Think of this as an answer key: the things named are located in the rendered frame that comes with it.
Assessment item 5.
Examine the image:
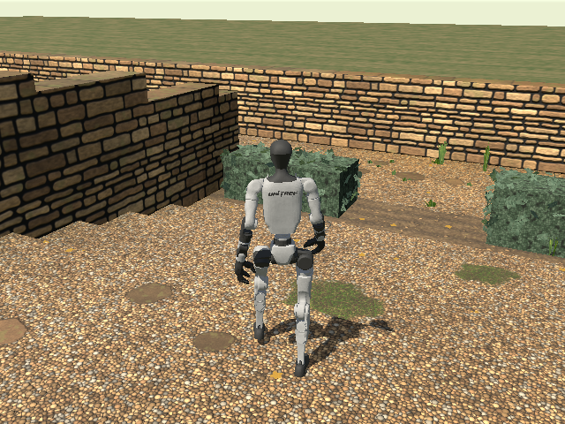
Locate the robot right hand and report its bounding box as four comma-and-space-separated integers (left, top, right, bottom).
304, 236, 325, 254

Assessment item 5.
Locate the humanoid robot head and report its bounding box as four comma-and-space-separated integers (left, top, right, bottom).
267, 140, 297, 183

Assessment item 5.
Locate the robot right forearm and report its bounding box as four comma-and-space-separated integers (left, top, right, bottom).
313, 212, 326, 241

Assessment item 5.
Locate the left robot foot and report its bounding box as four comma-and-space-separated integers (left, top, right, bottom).
253, 322, 265, 340

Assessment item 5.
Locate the robot right upper arm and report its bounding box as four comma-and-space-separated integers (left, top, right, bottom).
300, 178, 323, 224

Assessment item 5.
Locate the robot left hand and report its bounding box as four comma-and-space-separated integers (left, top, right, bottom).
235, 260, 256, 284

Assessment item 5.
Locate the robot left upper arm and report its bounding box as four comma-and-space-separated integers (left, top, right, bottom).
244, 178, 264, 230

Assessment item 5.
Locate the robot left forearm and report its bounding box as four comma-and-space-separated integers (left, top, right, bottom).
236, 217, 252, 262

